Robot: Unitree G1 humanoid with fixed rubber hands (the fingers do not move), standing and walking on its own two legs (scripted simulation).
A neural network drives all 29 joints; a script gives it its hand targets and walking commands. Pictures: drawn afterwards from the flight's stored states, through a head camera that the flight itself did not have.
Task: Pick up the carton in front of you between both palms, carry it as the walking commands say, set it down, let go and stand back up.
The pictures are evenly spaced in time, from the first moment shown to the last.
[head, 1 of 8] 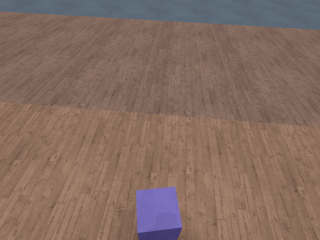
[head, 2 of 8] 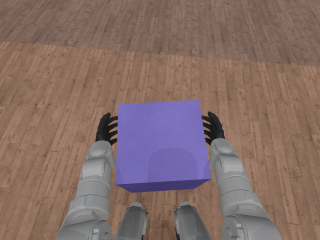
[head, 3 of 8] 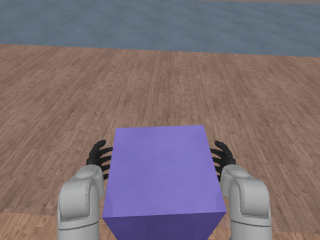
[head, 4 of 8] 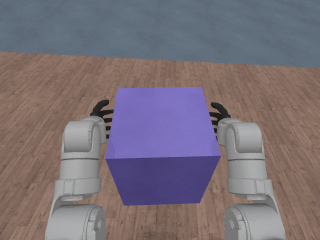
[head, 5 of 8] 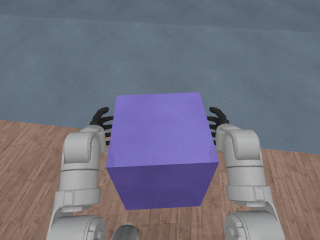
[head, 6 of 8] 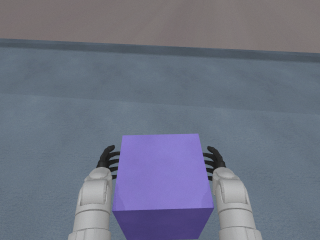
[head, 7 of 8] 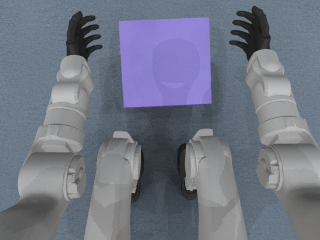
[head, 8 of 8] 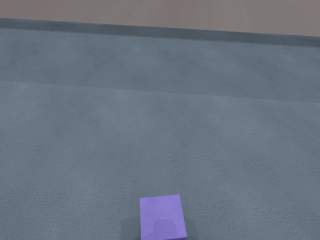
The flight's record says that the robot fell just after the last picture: no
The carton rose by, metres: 0.70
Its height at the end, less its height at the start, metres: -0.28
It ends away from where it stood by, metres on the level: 4.59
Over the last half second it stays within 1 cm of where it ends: yes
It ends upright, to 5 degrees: yes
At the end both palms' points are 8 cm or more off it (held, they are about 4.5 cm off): yes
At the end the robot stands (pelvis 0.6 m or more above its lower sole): yes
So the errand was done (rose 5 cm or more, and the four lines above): yes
